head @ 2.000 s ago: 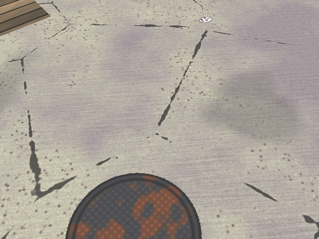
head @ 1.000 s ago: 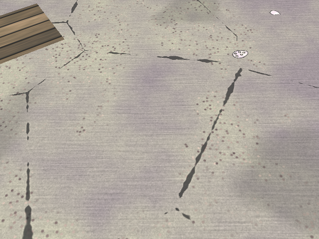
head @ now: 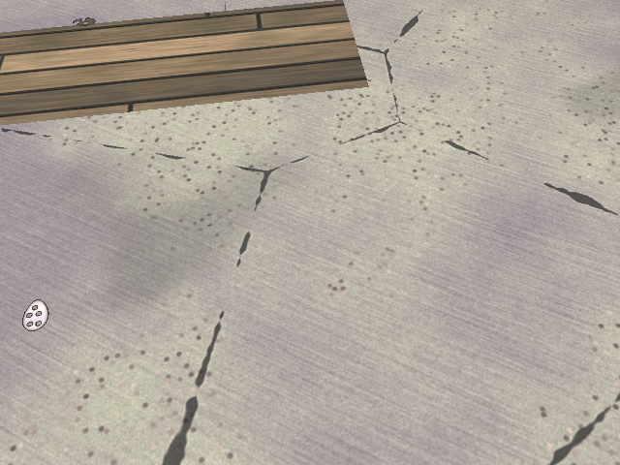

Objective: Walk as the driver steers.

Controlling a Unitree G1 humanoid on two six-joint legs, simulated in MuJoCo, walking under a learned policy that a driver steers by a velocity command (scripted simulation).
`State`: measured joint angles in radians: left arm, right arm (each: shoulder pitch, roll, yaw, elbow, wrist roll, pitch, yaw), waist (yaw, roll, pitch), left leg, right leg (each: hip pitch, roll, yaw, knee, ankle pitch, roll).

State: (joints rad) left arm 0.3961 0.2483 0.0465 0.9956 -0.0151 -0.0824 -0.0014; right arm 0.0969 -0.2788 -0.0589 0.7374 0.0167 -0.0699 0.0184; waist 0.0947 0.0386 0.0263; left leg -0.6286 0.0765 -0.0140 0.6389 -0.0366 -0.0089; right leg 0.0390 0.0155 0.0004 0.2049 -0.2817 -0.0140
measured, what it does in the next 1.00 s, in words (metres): walks ahead, turning right: left foot, then right foot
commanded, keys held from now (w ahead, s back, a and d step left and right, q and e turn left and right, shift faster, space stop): w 0.16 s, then w+e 0.04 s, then e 0.68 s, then no key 0.12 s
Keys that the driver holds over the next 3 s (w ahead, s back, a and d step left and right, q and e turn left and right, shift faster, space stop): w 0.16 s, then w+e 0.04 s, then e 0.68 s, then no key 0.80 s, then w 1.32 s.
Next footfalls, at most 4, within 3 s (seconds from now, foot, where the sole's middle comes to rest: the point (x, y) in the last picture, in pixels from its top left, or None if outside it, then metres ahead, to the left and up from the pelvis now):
0.12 left None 0.26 0.14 -0.78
0.62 right None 0.42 -0.08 -0.78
1.04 left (291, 460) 0.46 0.14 -0.78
1.34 right None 0.33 -0.08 -0.78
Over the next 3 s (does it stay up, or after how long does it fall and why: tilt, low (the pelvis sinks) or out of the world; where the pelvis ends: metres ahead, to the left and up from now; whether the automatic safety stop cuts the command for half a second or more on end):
stays up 0.92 -0.20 -0.01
